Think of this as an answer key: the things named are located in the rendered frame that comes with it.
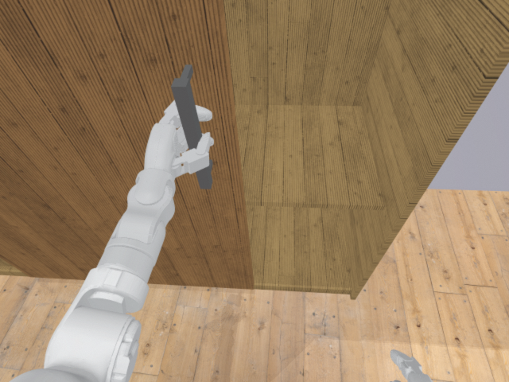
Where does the handle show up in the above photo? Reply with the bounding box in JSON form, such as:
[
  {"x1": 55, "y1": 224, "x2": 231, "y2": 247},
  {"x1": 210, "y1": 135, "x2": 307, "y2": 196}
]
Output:
[{"x1": 171, "y1": 64, "x2": 213, "y2": 189}]

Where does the left robot upper arm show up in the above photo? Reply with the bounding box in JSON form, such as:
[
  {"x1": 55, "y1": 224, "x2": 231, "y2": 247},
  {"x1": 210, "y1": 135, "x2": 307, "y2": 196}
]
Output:
[{"x1": 10, "y1": 306, "x2": 142, "y2": 382}]

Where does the robot right hand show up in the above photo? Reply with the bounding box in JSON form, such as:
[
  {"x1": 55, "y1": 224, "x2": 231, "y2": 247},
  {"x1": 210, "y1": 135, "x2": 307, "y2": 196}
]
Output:
[{"x1": 390, "y1": 349, "x2": 433, "y2": 382}]

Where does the robot left hand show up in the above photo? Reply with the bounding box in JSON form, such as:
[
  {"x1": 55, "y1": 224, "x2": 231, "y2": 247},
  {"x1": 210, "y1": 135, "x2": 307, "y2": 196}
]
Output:
[{"x1": 144, "y1": 100, "x2": 214, "y2": 180}]

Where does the left robot forearm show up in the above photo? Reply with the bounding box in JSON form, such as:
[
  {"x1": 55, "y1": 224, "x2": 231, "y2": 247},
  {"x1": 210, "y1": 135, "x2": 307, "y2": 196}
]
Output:
[{"x1": 44, "y1": 169, "x2": 176, "y2": 368}]

